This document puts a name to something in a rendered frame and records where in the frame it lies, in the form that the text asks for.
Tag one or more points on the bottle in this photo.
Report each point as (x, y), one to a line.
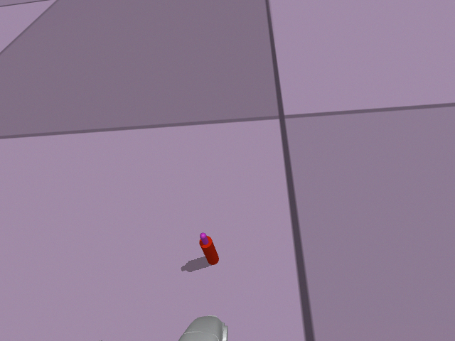
(208, 248)

